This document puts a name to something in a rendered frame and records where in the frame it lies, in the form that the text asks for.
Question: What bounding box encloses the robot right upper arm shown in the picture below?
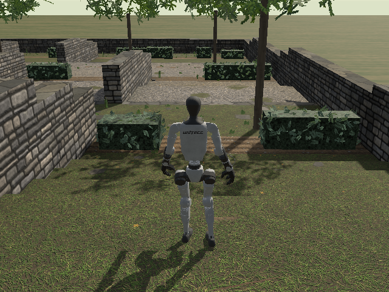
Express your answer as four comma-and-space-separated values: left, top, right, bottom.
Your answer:
206, 122, 224, 156

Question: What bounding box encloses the left robot forearm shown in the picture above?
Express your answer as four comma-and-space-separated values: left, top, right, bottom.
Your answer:
162, 146, 172, 166

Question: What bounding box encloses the right robot thigh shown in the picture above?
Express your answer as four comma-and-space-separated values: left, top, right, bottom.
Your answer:
202, 169, 216, 208

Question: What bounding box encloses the right robot hand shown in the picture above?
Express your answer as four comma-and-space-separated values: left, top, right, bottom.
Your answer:
221, 169, 235, 185

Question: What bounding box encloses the humanoid robot head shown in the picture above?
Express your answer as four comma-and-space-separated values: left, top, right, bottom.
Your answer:
183, 96, 204, 125

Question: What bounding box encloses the left robot hand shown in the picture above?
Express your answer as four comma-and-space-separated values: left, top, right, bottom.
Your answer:
161, 164, 175, 176

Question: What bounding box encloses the robot left upper arm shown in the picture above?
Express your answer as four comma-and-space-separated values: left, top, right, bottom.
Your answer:
165, 122, 181, 155

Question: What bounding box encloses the right robot forearm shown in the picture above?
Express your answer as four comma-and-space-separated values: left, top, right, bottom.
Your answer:
219, 147, 233, 172

